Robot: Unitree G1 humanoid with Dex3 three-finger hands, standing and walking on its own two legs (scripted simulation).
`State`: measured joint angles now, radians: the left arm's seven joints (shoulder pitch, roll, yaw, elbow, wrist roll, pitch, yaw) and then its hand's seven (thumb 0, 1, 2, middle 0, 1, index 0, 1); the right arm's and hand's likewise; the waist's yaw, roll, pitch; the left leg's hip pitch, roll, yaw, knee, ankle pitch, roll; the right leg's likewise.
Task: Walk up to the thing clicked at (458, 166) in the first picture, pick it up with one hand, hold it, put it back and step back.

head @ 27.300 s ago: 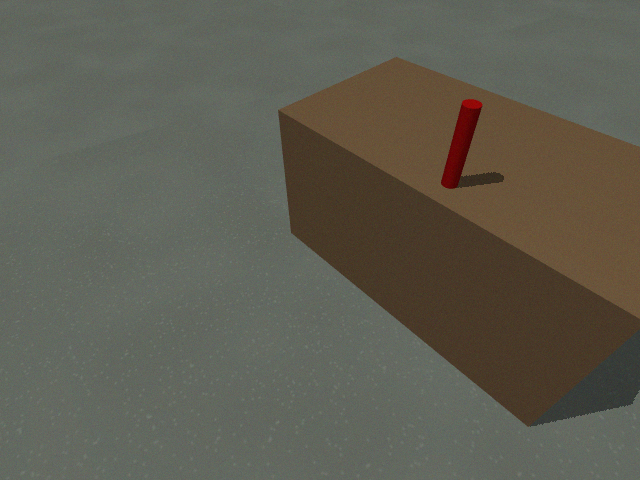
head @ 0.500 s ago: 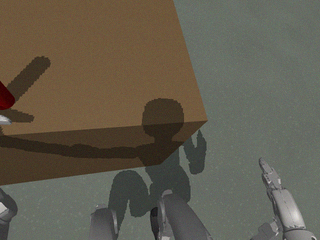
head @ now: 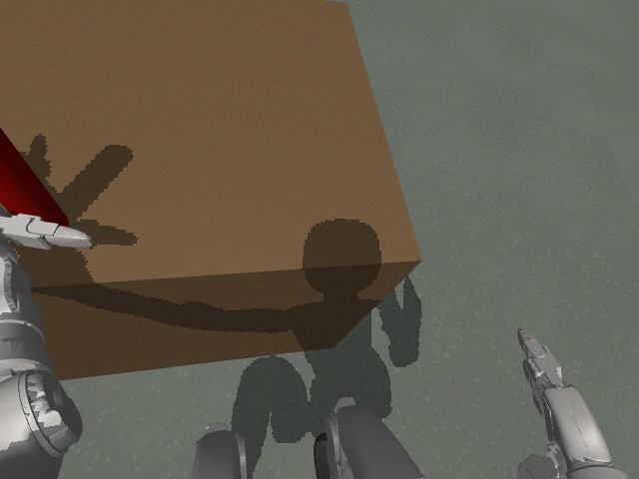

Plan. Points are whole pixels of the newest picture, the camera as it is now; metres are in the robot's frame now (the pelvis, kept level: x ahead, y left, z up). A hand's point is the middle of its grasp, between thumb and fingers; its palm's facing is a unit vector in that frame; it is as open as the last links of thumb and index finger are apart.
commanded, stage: close in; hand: left
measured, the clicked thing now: (3, 171) +0.49 +0.29 +0.06
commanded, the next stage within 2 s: close in 0.36 s
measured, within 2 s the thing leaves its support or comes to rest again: leaves its support in 1.52 s
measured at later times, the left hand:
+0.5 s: hand (28, 204) +0.47 +0.28 +0.02, palm faces +0.35 -0.94 +0.02, open 15.8 cm
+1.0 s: hand (44, 210) +0.46 +0.27 +0.02, palm faces +0.36 -0.93 +0.01, open 6.8 cm
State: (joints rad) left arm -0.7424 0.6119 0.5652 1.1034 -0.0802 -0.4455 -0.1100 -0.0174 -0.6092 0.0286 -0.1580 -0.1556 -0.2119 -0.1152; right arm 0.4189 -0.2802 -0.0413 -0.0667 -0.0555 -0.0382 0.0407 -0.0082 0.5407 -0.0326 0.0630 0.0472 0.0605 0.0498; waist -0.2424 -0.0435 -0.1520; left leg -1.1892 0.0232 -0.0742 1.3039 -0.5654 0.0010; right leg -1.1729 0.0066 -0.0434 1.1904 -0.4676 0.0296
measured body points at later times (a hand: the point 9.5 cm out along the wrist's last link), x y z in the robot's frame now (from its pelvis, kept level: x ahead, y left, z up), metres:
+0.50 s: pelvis +0.00 +0.00 +0.00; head +0.14 +0.06 +0.43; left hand +0.44 +0.33 +0.02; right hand +0.17 -0.26 +0.02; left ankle +0.02 +0.11 -0.62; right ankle +0.05 -0.15 -0.62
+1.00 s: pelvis +0.00 +0.00 +0.00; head +0.13 +0.05 +0.43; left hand +0.44 +0.32 +0.02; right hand +0.16 -0.25 +0.02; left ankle +0.02 +0.11 -0.62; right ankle +0.05 -0.15 -0.62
